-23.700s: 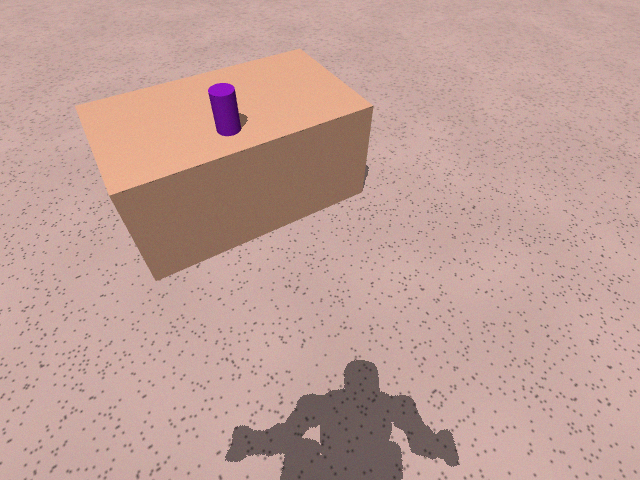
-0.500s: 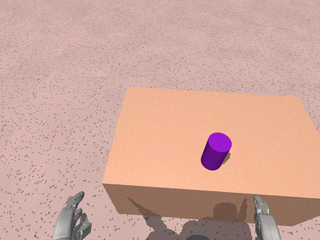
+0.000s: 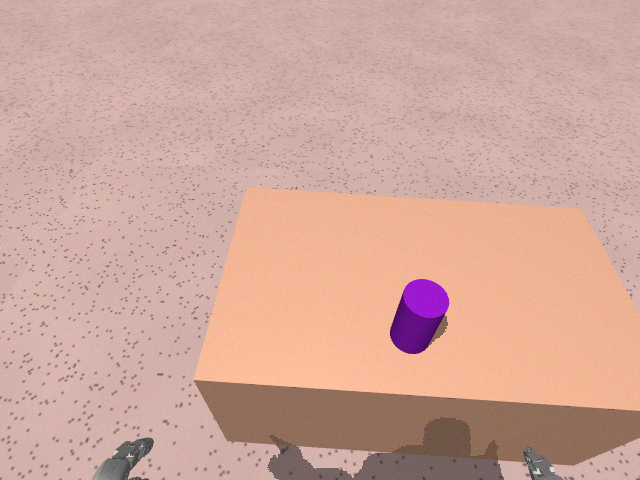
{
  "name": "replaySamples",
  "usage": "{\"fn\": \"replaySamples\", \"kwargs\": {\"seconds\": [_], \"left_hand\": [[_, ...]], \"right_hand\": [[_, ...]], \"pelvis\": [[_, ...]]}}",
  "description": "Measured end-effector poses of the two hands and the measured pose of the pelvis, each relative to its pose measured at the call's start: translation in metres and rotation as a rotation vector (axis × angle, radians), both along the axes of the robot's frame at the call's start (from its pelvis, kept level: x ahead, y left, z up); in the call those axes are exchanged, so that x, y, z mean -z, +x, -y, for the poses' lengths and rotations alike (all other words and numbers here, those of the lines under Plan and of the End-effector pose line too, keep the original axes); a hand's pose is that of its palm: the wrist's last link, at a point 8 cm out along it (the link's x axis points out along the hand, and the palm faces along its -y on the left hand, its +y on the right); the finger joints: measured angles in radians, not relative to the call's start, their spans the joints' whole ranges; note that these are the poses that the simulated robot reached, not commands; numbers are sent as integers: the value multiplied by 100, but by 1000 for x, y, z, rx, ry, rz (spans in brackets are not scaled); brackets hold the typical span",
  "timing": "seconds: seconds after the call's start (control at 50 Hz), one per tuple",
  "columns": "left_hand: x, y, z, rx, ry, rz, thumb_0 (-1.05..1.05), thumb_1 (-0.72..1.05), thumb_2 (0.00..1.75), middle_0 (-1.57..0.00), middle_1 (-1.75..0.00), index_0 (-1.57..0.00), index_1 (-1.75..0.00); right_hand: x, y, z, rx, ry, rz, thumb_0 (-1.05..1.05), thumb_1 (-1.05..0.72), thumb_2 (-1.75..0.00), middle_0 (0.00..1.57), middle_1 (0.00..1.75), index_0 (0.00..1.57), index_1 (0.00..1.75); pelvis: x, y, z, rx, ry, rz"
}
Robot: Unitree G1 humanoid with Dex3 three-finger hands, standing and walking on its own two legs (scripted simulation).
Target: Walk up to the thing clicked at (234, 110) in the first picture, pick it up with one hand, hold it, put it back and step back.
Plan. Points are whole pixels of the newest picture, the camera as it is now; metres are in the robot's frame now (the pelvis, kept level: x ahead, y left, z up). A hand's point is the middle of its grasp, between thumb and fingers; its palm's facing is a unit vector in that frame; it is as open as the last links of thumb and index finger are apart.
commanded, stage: home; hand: right
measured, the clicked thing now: (417, 317) +0.46 -0.18 -0.22
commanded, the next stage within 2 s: stand in 0.90 s
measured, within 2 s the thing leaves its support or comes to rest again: neither
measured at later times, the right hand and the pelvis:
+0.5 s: hand out of the picture +0.04 -0.25 -0.12, palm faces -0.04 +0.93 -0.38, open 17.3 cm; pelvis +0.00 +0.00 +0.03, yaw +0 degrees
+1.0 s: hand out of the picture +0.05 -0.24 -0.12, palm faces -0.04 +0.93 -0.36, open 17.4 cm; pelvis +0.00 +0.01 +0.04, yaw +0 degrees
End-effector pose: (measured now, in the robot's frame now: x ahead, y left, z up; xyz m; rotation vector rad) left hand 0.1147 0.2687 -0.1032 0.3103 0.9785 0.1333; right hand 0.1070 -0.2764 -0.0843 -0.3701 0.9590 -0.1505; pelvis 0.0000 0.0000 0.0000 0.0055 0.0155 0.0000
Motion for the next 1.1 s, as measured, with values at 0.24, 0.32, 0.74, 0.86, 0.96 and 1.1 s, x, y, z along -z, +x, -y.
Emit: {"fn": "replaySamples", "kwargs": {"seconds": [0.24, 0.32, 0.74, 0.86, 0.96, 1.1], "left_hand": [[1, -47, -9, -84, -5, -201, 1, 90, 91, -20, -30, -21, -31], [-1, -54, -9, -96, -14, -227, 1, 90, 91, -21, -31, -21, -31], [-7, -74, -26, -120, -5, -272, 1, 90, 91, -21, -31, -21, -31], [-8, -78, -28, -122, -1, -293, 1, 90, 91, -20, -31, -21, -31], [-9, -78, -29, -120, 1, -302, 1, 90, 91, -21, -31, -21, -31], [-11, -69, -28, -114, 1, -292, 1, 90, 91, -21, -30, -21, -31]], "right_hand": [[3, -56, 21, 98, -17, -220, 0, 51, -6, 5, 6, 6, 6], [1, -65, 20, 106, -15, -250, 0, 51, -6, 5, 6, 6, 6], [-5, -71, 14, 107, -12, -278, 0, 54, -4, 5, 5, 6, 5], [-4, -69, 12, 108, -6, -289, 0, 54, -4, 5, 5, 6, 5], [-3, -64, 11, 108, 0, -288, 0, 54, -4, 5, 5, 6, 5], [-4, -54, 11, 105, 1, -279, 0, 49, -9, 8, 9, 9, 10]], "pelvis": [[-21, 6, 6, -2, -8, 48], [-27, 3, 5, -1, -10, 61], [-36, -9, -3, -1, -7, 80], [-36, -8, -5, -2, -6, 75], [-37, -5, -6, -2, -6, 73], [-38, -2, -7, -3, -6, 71]]}}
